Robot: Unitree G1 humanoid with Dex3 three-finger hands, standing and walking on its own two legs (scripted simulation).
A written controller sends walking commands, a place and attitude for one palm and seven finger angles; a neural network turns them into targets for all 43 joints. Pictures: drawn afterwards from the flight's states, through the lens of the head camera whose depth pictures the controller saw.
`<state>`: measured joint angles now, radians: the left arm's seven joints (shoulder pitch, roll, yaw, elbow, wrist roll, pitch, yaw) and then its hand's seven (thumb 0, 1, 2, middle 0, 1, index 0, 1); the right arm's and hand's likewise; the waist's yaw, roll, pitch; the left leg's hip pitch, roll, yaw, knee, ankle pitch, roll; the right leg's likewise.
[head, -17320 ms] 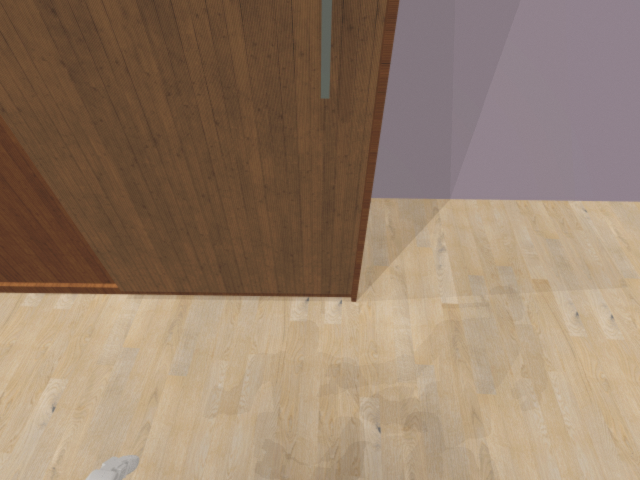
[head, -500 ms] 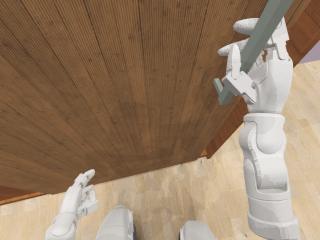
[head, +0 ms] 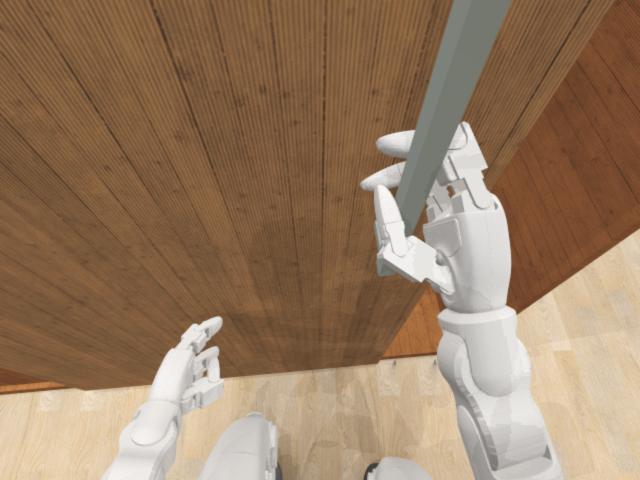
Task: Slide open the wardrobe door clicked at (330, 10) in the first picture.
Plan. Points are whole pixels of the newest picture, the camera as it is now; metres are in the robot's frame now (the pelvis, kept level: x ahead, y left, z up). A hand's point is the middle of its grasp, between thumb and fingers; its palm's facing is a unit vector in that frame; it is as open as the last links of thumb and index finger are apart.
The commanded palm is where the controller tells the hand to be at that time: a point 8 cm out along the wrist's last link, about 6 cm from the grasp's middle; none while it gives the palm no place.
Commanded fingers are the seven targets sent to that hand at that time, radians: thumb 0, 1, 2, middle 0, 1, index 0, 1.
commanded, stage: step sideways, sliding the door along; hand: right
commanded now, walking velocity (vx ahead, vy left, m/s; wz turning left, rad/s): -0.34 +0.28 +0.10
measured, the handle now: (410, 161) +0.34 -0.08 +0.23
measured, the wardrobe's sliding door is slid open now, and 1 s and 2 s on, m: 0.22 0.44 0.56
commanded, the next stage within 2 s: stop walking and hold the door there in 1.66 s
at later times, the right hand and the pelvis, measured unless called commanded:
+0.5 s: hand (231, 251) +0.28 +0.06 +0.19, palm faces -0.09 +1.00 +0.02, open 6.0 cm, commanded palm +0.27 +0.05 +0.19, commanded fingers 0.00 -0.90 -0.90 0.45 1.40 0.45 1.40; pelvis -0.07 +0.12 -0.01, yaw +2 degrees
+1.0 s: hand (84, 258) +0.28 +0.17 +0.20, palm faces +0.08 +1.00 -0.02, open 5.9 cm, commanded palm +0.25 +0.18 +0.20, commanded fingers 0.00 -0.90 -0.90 0.45 1.40 0.45 1.40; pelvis -0.13 +0.27 -0.02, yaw -1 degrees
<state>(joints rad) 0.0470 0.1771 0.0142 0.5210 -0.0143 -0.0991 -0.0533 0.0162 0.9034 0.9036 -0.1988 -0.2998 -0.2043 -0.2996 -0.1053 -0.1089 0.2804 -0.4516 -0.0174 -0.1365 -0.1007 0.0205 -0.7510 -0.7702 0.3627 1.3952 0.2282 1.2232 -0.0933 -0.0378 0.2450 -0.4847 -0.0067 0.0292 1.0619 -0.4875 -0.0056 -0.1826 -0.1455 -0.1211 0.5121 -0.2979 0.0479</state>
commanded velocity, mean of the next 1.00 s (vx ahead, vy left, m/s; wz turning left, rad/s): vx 0.02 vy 0.30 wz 0.03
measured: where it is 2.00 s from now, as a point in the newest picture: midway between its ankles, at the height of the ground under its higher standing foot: outside the picture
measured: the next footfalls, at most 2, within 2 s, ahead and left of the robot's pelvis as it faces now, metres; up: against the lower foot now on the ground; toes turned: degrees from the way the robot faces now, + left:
left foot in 0.22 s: +0.06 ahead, +0.20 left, +0.00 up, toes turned +6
right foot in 0.48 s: -0.03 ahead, +0.02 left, +0.00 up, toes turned -7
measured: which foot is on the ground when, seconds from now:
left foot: up 0.00-0.20, down 0.22-0.48, up 0.50-0.82, down 0.84-1.00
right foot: down 0.00-0.24, up 0.26-0.46, down 0.48-0.86, up 0.88-0.98, down 1.00-1.00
